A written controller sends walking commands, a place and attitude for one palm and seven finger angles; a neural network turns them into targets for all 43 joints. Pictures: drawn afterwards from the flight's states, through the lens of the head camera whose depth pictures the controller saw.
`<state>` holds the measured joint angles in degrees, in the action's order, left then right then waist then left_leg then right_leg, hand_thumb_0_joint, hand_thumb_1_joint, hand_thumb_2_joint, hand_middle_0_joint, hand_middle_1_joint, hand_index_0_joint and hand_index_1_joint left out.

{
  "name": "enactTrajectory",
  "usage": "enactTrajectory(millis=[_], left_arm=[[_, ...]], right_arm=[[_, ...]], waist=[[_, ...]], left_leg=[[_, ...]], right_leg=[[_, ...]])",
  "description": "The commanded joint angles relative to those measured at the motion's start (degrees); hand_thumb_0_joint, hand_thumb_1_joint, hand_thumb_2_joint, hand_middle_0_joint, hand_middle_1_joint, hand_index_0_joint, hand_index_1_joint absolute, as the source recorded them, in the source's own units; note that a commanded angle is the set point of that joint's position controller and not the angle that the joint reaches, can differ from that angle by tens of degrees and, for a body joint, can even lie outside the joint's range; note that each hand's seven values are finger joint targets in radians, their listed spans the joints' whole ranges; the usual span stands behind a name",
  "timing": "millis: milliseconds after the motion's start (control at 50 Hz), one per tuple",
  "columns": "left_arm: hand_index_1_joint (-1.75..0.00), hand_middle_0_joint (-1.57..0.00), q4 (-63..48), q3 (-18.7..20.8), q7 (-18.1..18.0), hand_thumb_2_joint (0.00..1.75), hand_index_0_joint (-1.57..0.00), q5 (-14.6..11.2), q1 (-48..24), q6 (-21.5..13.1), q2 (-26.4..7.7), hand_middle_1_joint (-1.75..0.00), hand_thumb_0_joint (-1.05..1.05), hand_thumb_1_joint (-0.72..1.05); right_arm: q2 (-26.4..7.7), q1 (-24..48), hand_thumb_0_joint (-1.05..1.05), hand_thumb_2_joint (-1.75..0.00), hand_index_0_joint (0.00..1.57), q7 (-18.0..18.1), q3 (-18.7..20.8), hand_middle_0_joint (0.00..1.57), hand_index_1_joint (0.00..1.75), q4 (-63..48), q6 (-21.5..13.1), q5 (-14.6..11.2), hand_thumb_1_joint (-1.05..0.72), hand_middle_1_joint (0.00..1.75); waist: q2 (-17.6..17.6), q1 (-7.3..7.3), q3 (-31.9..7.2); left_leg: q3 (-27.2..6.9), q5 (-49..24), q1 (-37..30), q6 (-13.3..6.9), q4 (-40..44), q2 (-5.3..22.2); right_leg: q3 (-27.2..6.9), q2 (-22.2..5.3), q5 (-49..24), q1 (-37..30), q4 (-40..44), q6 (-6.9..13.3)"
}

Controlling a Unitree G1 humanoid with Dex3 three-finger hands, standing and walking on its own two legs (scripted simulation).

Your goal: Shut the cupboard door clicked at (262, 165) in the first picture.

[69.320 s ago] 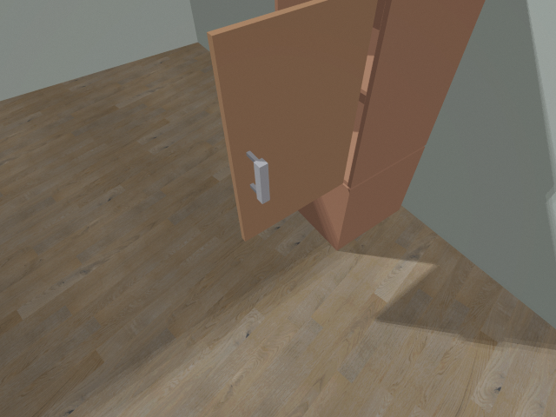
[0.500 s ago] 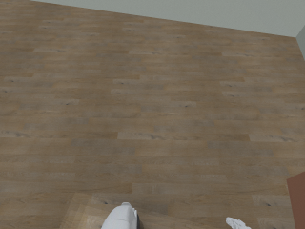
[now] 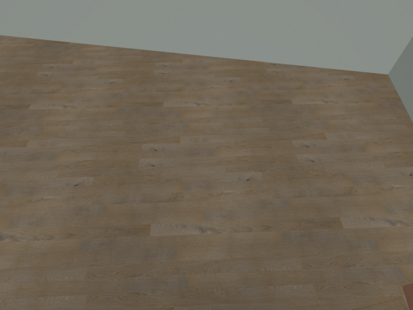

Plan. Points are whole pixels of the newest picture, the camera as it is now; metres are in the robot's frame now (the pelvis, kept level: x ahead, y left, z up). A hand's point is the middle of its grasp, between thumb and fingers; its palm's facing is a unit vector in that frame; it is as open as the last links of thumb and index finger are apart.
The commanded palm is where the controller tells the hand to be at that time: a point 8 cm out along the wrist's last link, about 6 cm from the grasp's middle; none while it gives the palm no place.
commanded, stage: turn to face it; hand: left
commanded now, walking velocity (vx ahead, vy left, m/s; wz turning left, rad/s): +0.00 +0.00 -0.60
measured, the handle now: out of the picture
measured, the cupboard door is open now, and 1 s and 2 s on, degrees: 17 17 17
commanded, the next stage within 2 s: none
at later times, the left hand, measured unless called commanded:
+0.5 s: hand (125, 275) +0.21 +0.21 -0.15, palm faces -0.25 -0.94 -0.23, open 7.4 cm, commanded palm none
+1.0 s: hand (160, 252) +0.27 +0.14 -0.17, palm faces -0.53 -0.83 -0.19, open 7.4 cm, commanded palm none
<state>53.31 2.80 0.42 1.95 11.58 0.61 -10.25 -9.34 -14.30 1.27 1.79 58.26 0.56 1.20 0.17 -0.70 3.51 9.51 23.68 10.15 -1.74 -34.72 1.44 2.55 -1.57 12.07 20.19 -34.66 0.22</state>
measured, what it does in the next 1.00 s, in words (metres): steps on the spot, turning right: left foot, then right foot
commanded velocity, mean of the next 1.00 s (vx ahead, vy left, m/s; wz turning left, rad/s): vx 0.00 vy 0.00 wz -0.60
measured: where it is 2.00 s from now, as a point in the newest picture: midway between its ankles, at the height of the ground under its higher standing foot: outside the picture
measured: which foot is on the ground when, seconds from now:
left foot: down 0.00-0.00, up 0.02-0.24, down 0.26-0.60, up 0.62-0.90, down 0.92-1.00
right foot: down 0.00-0.26, up 0.28-0.58, down 0.60-0.92, up 0.94-1.00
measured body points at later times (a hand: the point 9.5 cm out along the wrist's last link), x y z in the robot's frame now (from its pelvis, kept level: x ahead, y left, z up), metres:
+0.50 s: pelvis +0.05 +0.02 +0.01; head +0.10 +0.02 +0.46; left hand +0.22 +0.25 -0.13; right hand +0.05 -0.23 -0.12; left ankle +0.06 +0.14 -0.72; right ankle +0.02 -0.10 -0.68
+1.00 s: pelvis +0.09 +0.02 +0.00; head +0.14 +0.01 +0.45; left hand +0.30 +0.18 -0.15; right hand +0.02 -0.24 -0.12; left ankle +0.17 +0.12 -0.73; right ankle +0.01 -0.08 -0.69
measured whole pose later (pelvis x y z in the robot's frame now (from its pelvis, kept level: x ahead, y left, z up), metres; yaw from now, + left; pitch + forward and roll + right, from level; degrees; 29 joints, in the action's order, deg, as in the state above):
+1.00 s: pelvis +0.09 +0.02 +0.00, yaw -34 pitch +2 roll -1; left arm 50.5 4.3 1.7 1.6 10.2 4.5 -13.7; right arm -12.0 -11.8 1.3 1.1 49.2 0.5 1.7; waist 2.1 -0.4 4.2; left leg 3.9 17.8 18.8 0.6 -35.0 4.3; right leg -2.8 2.4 28.4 25.3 -52.3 -1.0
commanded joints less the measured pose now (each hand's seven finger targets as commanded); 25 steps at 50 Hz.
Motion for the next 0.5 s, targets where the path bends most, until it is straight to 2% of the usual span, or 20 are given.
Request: enactTrajectory(millis=[0, 20, 40, 60, 80, 120, 160, 180, 200, 220, 240, 260, 280, 320, 360, 380, 420, 480], left_arm=[[-0.30, -0.20, 0.2, 3.5, -1.6, 0.90, -0.20, -0.6, 11.8, -1.4, -12.3, -0.30, 0.00, 0.90], [-0.30, -0.20, -0.2, 3.7, -2.2, 0.90, -0.20, -0.4, 9.3, -1.1, -11.5, -0.30, 0.00, 0.90], [-0.30, -0.20, -0.9, 3.7, -2.5, 0.90, -0.20, -0.5, 7.2, -0.7, -10.7, -0.30, 0.00, 0.90], [-0.30, -0.20, -1.8, 3.9, -2.7, 0.90, -0.20, -0.5, 5.2, -0.3, -10.1, -0.30, 0.00, 0.90], [-0.30, -0.20, -2.4, 4.0, -2.8, 0.90, -0.20, -0.3, 3.7, -0.2, -9.7, -0.30, 0.00, 0.90], [-0.30, -0.20, -3.1, 4.2, -2.3, 0.90, -0.20, -0.1, 1.5, 0.2, -10.2, -0.30, 0.00, 0.90], [-0.30, -0.20, -3.3, 4.4, -1.7, 0.90, -0.20, -0.1, 0.4, 0.7, -10.6, -0.30, 0.00, 0.90], [-0.30, -0.20, -3.6, 4.6, -1.5, 0.90, -0.20, -0.4, -0.6, 0.9, -10.5, -0.30, 0.00, 0.90], [-0.30, -0.20, -4.1, 4.4, -1.3, 0.90, -0.20, -0.8, -2.0, 1.2, -9.9, -0.30, 0.00, 0.90], [-0.30, -0.20, -5.1, 3.8, -0.9, 0.90, -0.20, -1.3, -1.9, 1.6, -7.3, -0.30, 0.00, 0.90], [-0.30, -0.20, -6.6, 3.3, -0.2, 0.90, -0.20, -1.6, -1.7, 1.6, -4.9, -0.30, 0.00, 0.90], [-0.30, -0.20, -7.3, 3.3, 0.0, 0.90, -0.20, -0.9, -2.5, 1.4, -6.9, -0.30, 0.00, 0.90], [-0.30, -0.20, -6.6, 3.8, 0.3, 0.90, -0.20, -0.3, -4.5, 1.6, -7.5, -0.30, 0.00, 0.90], [-0.30, -0.20, -6.0, 3.8, 1.1, 0.90, -0.20, -0.8, -3.7, 1.9, -6.9, -0.30, 0.00, 0.90], [-0.30, -0.20, -5.9, 3.2, 1.5, 0.90, -0.20, -0.9, -3.2, 2.2, -5.9, -0.30, 0.00, 0.90], [-0.30, -0.20, -6.3, 3.0, 1.6, 0.90, -0.20, -0.9, -4.1, 2.3, -5.7, -0.30, 0.00, 0.90], [-0.30, -0.20, -7.0, 2.7, 1.8, 0.90, -0.20, -0.8, -5.0, 2.3, -5.6, -0.30, 0.00, 0.90], [-0.30, -0.20, -7.7, 2.6, 1.9, 0.90, -0.20, -0.7, -5.2, 2.1, -6.2, -0.30, 0.00, 0.90]], right_arm=[[-5.6, 0.0, 0.00, -0.90, 0.20, 1.0, 1.5, 0.20, 0.30, -5.8, -0.2, -0.7, -0.90, 0.30], [-6.4, 1.7, 0.00, -0.90, 0.20, 1.1, 1.7, 0.20, 0.30, -6.3, -0.3, -0.8, -0.90, 0.30], [-7.1, 2.9, 0.00, -0.90, 0.20, 1.2, 1.7, 0.20, 0.30, -6.4, -0.4, -1.0, -0.90, 0.30], [-6.5, 3.1, 0.00, -0.90, 0.20, 1.0, 1.5, 0.20, 0.30, -6.4, -0.4, -1.0, -0.90, 0.30], [-5.3, 2.7, 0.00, -0.90, 0.20, 0.9, 1.3, 0.20, 0.30, -6.5, -0.2, -0.9, -0.90, 0.30], [-4.2, 2.1, 0.00, -0.90, 0.20, 0.7, 1.2, 0.20, 0.30, -7.0, 0.3, -0.8, -0.90, 0.30], [-3.9, 0.5, 0.00, -0.90, 0.20, 0.7, 1.4, 0.20, 0.30, -7.1, 0.3, -0.9, -0.90, 0.30], [-4.3, -1.9, 0.00, -0.90, 0.20, 0.9, 1.4, 0.20, 0.30, -6.7, 0.1, -0.8, -0.90, 0.30], [-5.5, -4.1, 0.00, -0.90, 0.20, 1.0, 1.5, 0.20, 0.30, -6.2, -0.4, -0.8, -0.90, 0.30], [-9.5, -4.9, 0.00, -0.90, 0.20, 1.3, 2.1, 0.20, 0.30, -6.4, -1.1, -0.2, -0.90, 0.30], [-14.8, -4.7, 0.00, -0.90, 0.20, 1.4, 3.1, 0.20, 0.30, -7.7, -1.2, 0.5, -0.90, 0.30], [-15.2, -3.9, 0.00, -0.90, 0.20, 1.2, 3.1, 0.20, 0.30, -8.8, -0.8, 0.6, -0.90, 0.30], [-14.0, -2.7, 0.00, -0.90, 0.20, 1.4, 3.0, 0.20, 0.30, -8.5, -1.2, 1.1, -0.90, 0.30], [-13.1, 0.5, 0.00, -0.90, 0.20, 1.6, 2.5, 0.20, 0.30, -9.6, -1.0, 1.0, -0.90, 0.30], [-12.9, 1.6, 0.00, -0.90, 0.20, 1.7, 2.5, 0.20, 0.30, -9.9, -0.9, 0.9, -0.90, 0.30], [-12.9, 0.2, 0.00, -0.90, 0.20, 1.6, 2.6, 0.20, 0.30, -9.4, -0.8, 1.0, -0.90, 0.30], [-13.6, -0.9, 0.00, -0.90, 0.20, 1.3, 3.0, 0.20, 0.30, -8.9, -0.6, 0.8, -0.90, 0.30], [-14.5, -0.4, 0.00, -0.90, 0.20, 0.9, 3.5, 0.20, 0.30, -9.0, -0.3, 0.8, -0.90, 0.30]], waist=[[15.0, -2.40, -9.2], [14.5, -2.24, -9.3], [10.2, -1.66, -9.7], [6.8, -1.08, -10.3], [5.2, -0.25, -10.4], [5.9, 0.42, -8.4], [6.8, 0.95, -7.2], [7.5, 2.05, -7.7], [6.3, 3.37, -7.7], [-3.7, 3.52, -7.6], [-18.7, 3.48, -6.0], [-14.1, 3.57, -4.4], [-10.8, 3.31, -2.6], [-7.9, 1.35, -2.2], [-9.2, 1.14, -2.9], [-9.9, 1.92, -3.8], [-11.3, 2.56, -4.7], [-12.5, 2.59, -3.8]], left_leg=[[-7.3, 14.2, 18.8, 3.4, -26.2, -0.5], [-9.8, 11.9, 21.9, 3.6, -30.4, 0.0], [-11.3, 9.3, 22.9, 3.9, -31.3, 0.9], [-11.2, 7.5, 21.5, 3.9, -29.2, 1.9], [-10.9, 7.0, 18.8, 4.0, -24.9, 2.1], [-9.5, 4.8, 13.6, 4.2, -16.0, 1.2], [-7.8, 0.0, 9.0, 4.1, -5.9, -0.4], [-7.7, -4.9, 4.6, 4.2, 0.1, -0.7], [-7.4, -10.3, -2.5, 4.2, 7.9, -0.2], [-15.6, -9.7, -7.6, 1.9, 15.6, 7.7], [-28.9, -14.3, -7.3, -4.3, 20.4, 21.9], [-30.3, -15.1, -2.2, -8.5, 20.0, 26.0], [-28.1, -24.7, -2.0, -9.1, 19.0, 24.2], [-18.0, -37.7, -3.4, -8.1, 14.8, 20.4], [-10.9, -41.6, -5.6, -6.7, 12.4, 18.1], [-9.4, -42.5, -6.4, -6.2, 11.9, 17.6], [-6.8, -42.5, -7.4, -5.5, 11.1, 17.7], [-5.2, -40.5, -6.2, -4.6, 9.3, 18.6]], right_leg=[[-28.4, -19.8, -40.7, -20.4, 13.6, 15.1], [-28.0, -18.5, -39.6, -21.5, 13.2, 15.8], [-25.1, -16.9, -37.8, -21.8, 11.9, 15.5], [-22.1, -15.2, -35.1, -20.3, 11.2, 14.3], [-19.8, -14.0, -32.2, -17.2, 11.1, 13.1], [-19.1, -12.2, -25.6, -10.1, 11.9, 11.4], [-19.1, -9.4, -20.0, -7.0, 11.2, 9.4], [-19.1, -8.1, -16.7, -4.7, 9.8, 8.0], [-17.5, -6.1, -12.0, 0.2, 7.9, 5.5], [-13.5, -0.5, -0.8, 7.5, 2.1, 2.5], [-5.1, 5.2, 17.3, 13.6, -10.0, -0.8], [-4.7, 2.6, 21.1, 12.2, -19.2, -1.3], [-4.6, 2.3, 20.2, 13.8, -26.2, -1.8], [-3.3, 0.2, 17.3, 13.6, -28.3, -2.6], [-0.6, -0.2, 15.7, 11.5, -23.4, -2.8], [0.0, 0.0, 14.4, 9.7, -20.2, -2.7], [1.8, 0.7, 12.2, 7.1, -15.5, -2.3], [3.3, 1.5, 11.1, 3.2, -8.9, -1.4]])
